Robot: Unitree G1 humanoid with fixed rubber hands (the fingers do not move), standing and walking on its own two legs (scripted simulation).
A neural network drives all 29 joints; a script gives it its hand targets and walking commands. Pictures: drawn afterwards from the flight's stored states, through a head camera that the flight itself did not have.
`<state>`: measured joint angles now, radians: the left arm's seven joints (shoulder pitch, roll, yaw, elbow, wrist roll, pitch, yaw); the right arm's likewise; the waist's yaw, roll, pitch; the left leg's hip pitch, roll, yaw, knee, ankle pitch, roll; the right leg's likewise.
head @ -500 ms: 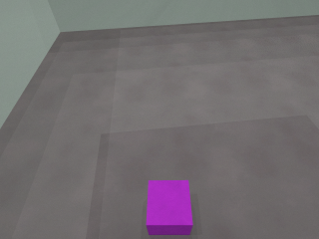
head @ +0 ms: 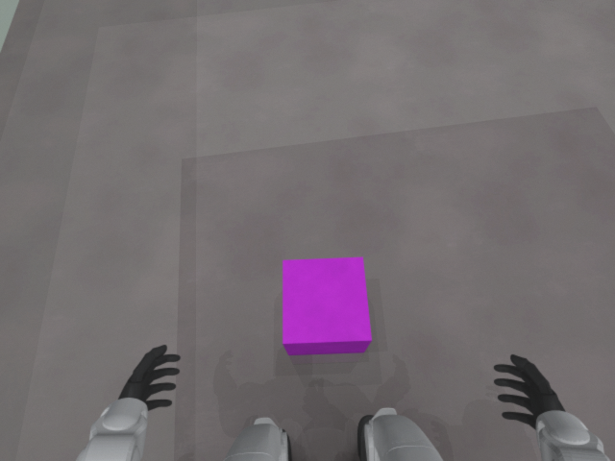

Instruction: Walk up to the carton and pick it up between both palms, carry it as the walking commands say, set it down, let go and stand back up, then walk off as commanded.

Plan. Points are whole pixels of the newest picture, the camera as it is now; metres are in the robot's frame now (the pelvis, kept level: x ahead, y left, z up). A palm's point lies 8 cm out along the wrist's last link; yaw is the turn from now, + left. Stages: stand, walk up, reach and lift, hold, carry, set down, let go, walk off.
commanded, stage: reach and lift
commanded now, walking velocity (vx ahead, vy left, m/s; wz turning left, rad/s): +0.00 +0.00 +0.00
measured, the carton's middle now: (324, 307) +0.47 -0.01 -0.65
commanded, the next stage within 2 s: none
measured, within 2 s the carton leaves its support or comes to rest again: neither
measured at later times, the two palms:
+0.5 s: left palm (176, 321) +0.32 +0.24 -0.16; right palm (482, 305) +0.33 -0.25 -0.15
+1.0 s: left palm (219, 247) +0.48 +0.20 -0.21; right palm (434, 240) +0.48 -0.22 -0.22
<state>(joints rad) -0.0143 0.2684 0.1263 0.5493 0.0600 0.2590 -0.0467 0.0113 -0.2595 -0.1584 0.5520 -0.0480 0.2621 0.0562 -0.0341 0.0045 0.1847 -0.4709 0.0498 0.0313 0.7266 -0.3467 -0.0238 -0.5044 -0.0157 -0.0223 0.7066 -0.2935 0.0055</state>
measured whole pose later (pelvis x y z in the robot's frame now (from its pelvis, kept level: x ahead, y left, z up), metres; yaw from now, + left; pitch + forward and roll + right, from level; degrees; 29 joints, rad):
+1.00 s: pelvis -0.08 +0.00 -0.09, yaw +1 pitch +27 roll +1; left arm -1.37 0.39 0.25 0.72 -0.10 0.28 0.07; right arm -1.39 -0.41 -0.24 0.75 0.09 0.28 -0.05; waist -0.03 0.00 0.55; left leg -1.27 0.03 0.03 1.12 -0.33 -0.01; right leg -1.30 -0.04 0.00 1.10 -0.28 0.00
